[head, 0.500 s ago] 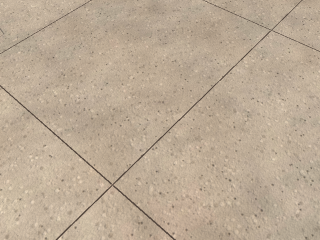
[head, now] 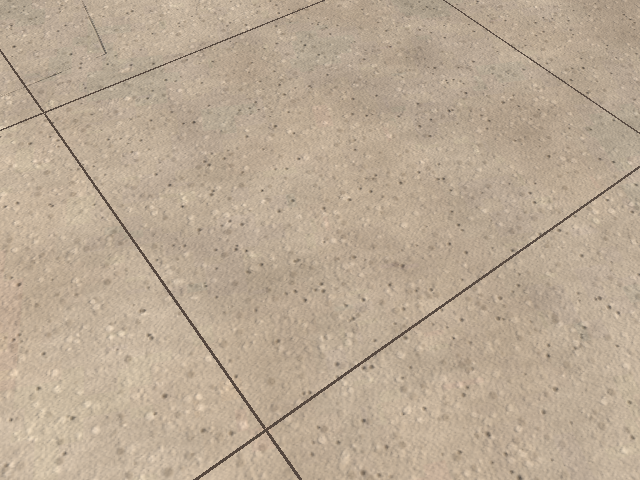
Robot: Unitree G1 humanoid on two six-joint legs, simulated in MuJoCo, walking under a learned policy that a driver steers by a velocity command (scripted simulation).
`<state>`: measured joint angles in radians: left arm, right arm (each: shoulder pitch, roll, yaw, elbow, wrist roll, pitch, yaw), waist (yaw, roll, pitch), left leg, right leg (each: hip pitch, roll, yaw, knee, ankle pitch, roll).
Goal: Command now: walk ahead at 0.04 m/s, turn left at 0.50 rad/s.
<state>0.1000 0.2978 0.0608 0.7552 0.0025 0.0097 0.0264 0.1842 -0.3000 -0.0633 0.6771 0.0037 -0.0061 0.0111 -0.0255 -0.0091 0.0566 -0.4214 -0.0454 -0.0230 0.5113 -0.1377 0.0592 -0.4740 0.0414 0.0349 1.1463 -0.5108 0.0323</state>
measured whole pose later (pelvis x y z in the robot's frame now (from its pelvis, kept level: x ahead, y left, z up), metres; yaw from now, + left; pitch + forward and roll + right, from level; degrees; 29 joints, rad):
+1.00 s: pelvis +0.03 -0.01 +0.01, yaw +36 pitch +2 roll -2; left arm 0.10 0.31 0.08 0.73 0.00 0.01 0.02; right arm 0.19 -0.32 -0.07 0.59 0.01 0.04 -0.03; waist -0.01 -0.01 0.05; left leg -0.29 -0.07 -0.15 0.48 -0.22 0.05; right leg -0.47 0.02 0.08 0.83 -0.36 0.09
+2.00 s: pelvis +0.09 +0.01 +0.00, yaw +49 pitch +0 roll +1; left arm 0.21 0.31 0.05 0.83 -0.02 -0.08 -0.03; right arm 0.36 -0.30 -0.05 0.75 0.01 -0.01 -0.01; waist -0.03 0.03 0.00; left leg -0.13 0.00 -0.06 0.52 -0.38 0.01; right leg -0.30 -0.01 -0.05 0.55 -0.25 -0.04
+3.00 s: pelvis +0.46 +0.39 -0.01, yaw +42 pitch +2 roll +3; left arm 0.10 0.27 0.02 0.70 -0.02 -0.06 -0.05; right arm 0.33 -0.31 -0.06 0.87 0.01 -0.06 0.00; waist -0.07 -0.03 0.02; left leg 0.09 -0.03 0.13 0.26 -0.38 -0.01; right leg -0.55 -0.05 -0.01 0.56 -0.05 -0.06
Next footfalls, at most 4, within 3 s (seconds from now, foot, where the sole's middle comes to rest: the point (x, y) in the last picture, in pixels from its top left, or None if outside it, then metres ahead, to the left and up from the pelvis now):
0.26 right None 0.12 -0.15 -0.77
0.70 left None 0.02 0.09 -0.77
1.14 right None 0.16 -0.08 -0.77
1.50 left None -0.05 0.09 -0.77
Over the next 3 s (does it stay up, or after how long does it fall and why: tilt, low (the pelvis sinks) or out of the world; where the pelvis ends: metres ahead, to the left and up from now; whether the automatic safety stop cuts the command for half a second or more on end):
stays up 0.46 0.39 -0.01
